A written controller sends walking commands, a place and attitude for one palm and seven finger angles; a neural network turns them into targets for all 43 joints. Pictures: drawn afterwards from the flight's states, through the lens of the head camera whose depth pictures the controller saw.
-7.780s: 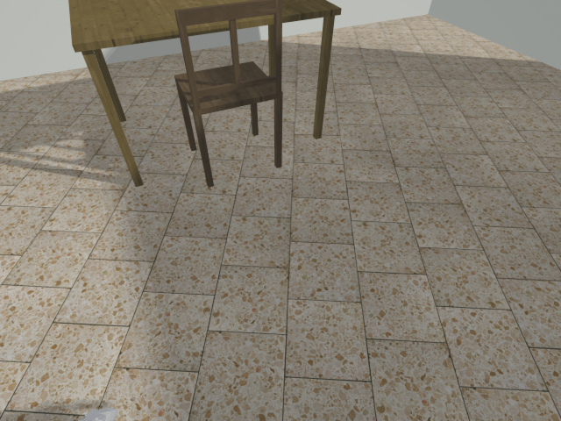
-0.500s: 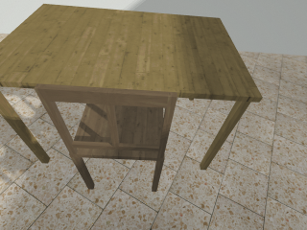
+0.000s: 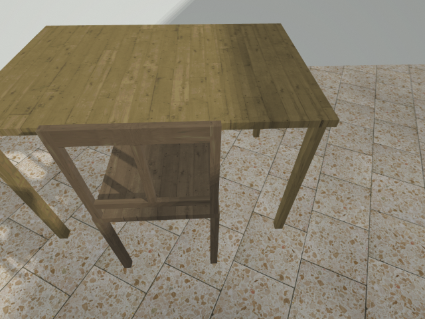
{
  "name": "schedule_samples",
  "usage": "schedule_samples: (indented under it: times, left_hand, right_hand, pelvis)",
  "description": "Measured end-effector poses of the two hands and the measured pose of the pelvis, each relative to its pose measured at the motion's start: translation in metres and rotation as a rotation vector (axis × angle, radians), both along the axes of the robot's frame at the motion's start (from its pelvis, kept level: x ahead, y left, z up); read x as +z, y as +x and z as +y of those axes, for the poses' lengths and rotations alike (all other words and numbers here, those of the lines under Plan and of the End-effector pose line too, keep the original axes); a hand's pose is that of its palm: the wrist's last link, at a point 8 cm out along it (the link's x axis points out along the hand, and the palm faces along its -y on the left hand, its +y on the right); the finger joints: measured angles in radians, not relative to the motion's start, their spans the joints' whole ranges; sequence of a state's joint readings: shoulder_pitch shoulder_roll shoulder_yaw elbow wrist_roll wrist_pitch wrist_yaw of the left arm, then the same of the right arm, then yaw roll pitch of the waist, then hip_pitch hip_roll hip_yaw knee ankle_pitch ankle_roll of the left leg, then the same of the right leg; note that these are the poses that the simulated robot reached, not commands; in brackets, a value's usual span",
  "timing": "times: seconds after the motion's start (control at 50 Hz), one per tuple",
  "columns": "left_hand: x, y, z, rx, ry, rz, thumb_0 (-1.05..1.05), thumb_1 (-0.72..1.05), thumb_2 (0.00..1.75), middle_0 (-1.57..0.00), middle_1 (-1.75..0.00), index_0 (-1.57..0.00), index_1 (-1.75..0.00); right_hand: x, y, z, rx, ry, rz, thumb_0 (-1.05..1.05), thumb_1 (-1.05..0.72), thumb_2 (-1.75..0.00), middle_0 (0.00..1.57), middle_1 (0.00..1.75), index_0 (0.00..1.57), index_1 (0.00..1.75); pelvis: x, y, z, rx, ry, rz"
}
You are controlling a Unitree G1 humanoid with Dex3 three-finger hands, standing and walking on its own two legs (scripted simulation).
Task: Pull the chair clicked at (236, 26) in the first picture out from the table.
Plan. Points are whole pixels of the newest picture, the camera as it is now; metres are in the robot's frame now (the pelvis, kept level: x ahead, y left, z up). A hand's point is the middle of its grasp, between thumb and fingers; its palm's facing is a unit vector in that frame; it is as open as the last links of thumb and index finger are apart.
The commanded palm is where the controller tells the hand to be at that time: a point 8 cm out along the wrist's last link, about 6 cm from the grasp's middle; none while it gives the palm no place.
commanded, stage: come to a stop and stand still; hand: left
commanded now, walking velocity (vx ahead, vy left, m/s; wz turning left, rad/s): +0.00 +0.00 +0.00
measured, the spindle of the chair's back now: (145, 174) +0.51 +0.22 -0.10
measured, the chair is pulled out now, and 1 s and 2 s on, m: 0.00 0.00 0.00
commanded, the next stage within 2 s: look again from close up in 0.16 s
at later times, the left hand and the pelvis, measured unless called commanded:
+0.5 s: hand out of the picture +0.01 +0.16 -0.18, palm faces +0.04 -0.98 -0.20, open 7.4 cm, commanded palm none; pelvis +0.02 +0.00 -0.01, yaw +1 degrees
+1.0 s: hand out of the picture +0.03 +0.17 -0.18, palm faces +0.02 -0.98 -0.19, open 7.4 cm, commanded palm none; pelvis +0.03 +0.00 -0.01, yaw +0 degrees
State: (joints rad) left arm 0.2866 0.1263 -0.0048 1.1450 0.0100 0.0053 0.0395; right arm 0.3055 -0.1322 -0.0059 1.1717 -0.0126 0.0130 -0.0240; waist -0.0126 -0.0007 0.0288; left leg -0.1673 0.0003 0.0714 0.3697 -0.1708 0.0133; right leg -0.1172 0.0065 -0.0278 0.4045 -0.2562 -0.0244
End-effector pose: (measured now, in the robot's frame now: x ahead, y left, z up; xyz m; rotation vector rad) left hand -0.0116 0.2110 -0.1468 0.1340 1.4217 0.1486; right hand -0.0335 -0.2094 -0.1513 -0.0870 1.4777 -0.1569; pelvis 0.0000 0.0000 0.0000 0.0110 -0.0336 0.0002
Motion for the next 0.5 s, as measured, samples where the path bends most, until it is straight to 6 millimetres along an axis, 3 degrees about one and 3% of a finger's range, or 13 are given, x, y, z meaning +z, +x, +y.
schedule_samples:
  times: [0.12,0.22,0.36,0.5]
  left_hand:
    - [0.0,-0.011,-0.008,0.011,-0.008,0.031,0.01,0.91,0.9,-0.2,-0.3,-0.2,-0.3]
    - [0.0,-0.014,-0.014,0.019,-0.012,0.045,0.01,0.91,0.9,-0.2,-0.3,-0.2,-0.3]
    - [-0.003,-0.008,-0.014,0.0,-0.005,0.012,0.01,0.91,0.9,-0.2,-0.3,-0.2,-0.3]
    - [-0.004,0.016,0.0,0.004,0.017,-0.047,0.01,0.91,0.9,-0.2,-0.3,-0.2,-0.3]
  right_hand:
    - [0.0,-0.014,0.002,-0.011,0.01,0.039,0.0,-0.91,-0.9,0.2,0.29,0.2,0.3]
    - [-0.001,-0.012,0.003,-0.012,0.019,0.038,0.0,-0.91,-0.9,0.2,0.29,0.2,0.3]
    - [-0.007,0.016,0.001,0.024,0.027,-0.038,0.0,-0.91,-0.9,0.2,0.29,0.2,0.3]
    - [-0.01,0.044,-0.002,0.051,0.003,-0.101,0.01,-0.93,-0.9,0.2,0.29,0.2,0.3]
  pelvis:
    - [0.0,0.0,-0.004,0.0,0.0,0.008]
    - [0.0,0.003,-0.006,0.0,0.001,0.011]
    - [-0.006,0.006,-0.005,0.015,-0.025,0.029]
    - [-0.01,0.019,0.001,0.014,-0.013,0.024]
